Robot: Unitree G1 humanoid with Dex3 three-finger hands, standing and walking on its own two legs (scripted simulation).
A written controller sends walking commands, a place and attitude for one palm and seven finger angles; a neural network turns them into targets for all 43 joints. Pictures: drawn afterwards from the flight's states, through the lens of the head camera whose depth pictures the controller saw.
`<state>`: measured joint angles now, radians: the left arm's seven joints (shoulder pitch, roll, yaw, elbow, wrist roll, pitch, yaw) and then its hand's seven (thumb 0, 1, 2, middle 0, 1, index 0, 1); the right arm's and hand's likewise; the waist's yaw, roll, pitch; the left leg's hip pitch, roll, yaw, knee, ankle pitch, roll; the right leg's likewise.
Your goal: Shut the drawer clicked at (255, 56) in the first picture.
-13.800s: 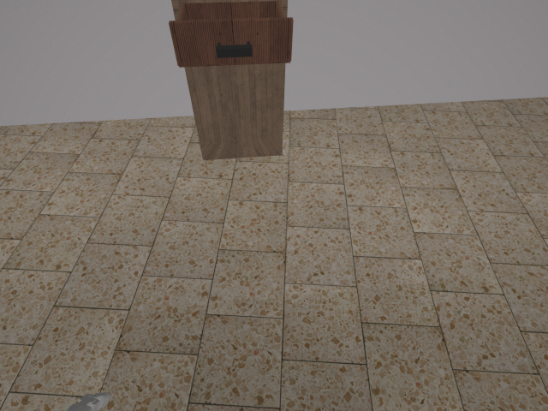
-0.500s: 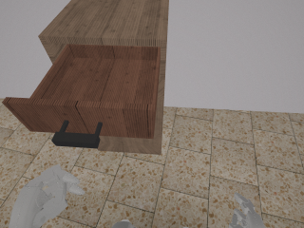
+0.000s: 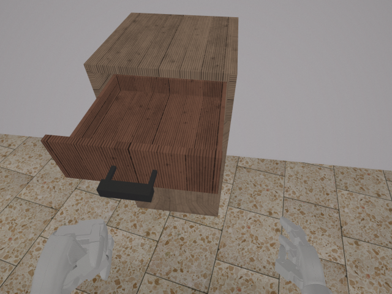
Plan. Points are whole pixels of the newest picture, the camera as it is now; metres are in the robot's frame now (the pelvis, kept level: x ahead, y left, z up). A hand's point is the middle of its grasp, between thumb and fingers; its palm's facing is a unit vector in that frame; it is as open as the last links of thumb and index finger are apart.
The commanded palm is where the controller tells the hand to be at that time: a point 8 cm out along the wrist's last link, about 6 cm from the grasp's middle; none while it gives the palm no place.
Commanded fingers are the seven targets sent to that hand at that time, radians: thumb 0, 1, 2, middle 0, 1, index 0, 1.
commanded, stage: raise the hand and make a fist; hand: left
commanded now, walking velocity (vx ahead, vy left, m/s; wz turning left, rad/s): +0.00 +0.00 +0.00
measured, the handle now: (129, 181) +0.34 +0.19 +0.03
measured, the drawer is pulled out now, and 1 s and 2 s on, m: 0.29 0.29 0.29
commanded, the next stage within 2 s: bring the fist close to the handle in 0.54 s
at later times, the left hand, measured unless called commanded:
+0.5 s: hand (106, 257) +0.15 +0.15 +0.12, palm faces +0.01 -1.00 -0.09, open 3.3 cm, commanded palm +0.10 +0.21 +0.13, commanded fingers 0.00 0.90 0.90 -1.40 -1.60 -1.40 -1.60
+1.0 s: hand (120, 251) +0.17 +0.14 +0.09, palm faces -0.01 -1.00 -0.07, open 3.3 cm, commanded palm +0.14 +0.20 +0.10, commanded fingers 0.00 0.90 0.90 -1.40 -1.60 -1.40 -1.60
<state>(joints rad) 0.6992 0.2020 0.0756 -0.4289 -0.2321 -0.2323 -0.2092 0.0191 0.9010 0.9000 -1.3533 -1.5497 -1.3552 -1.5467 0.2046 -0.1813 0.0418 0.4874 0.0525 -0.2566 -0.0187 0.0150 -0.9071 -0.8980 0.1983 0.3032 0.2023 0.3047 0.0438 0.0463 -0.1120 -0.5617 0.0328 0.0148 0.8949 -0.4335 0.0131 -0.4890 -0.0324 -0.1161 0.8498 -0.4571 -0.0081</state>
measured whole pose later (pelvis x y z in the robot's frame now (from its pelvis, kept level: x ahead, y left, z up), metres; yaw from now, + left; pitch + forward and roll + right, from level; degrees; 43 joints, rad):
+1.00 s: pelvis +0.00 -0.03 +0.01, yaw +0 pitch +5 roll +0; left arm 0.60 0.20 0.13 -0.26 -0.26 -0.28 -0.26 0.02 0.90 0.90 -1.40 -1.60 -1.40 -1.60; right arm 0.23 -0.23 0.01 0.58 0.05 -0.32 -0.04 0.02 -0.91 -0.90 0.20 0.30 0.20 0.30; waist 0.02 0.05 -0.08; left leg -0.52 0.05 0.01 0.83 -0.40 -0.02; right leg -0.46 -0.01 -0.12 0.81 -0.44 -0.04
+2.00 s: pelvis -0.01 -0.01 -0.03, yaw -1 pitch +14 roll -1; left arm 0.40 0.20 0.10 -0.07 -0.23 -0.37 -0.18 0.02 0.90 0.90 -1.40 -1.60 -1.40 -1.60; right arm 0.24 -0.23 0.01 0.51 0.02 -0.15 -0.03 0.01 -0.91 -0.90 0.20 0.30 0.20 0.30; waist -0.02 0.04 -0.13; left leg -0.81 0.05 0.01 1.06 -0.48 0.00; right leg -0.75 -0.03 -0.11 1.03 -0.52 -0.02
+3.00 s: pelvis -0.02 -0.01 -0.03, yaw +0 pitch +13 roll -1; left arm -0.12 0.24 0.13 0.37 -0.20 -0.35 -0.16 -0.03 0.82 0.95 -1.40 -1.60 -1.40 -1.60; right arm 0.22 -0.25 0.03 0.60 0.03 -0.13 -0.04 0.01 -0.91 -0.90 0.20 0.30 0.20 0.30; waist -0.03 0.03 -0.10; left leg -0.82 0.04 0.00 1.03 -0.44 0.00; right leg -0.76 -0.03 -0.11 1.01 -0.48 -0.03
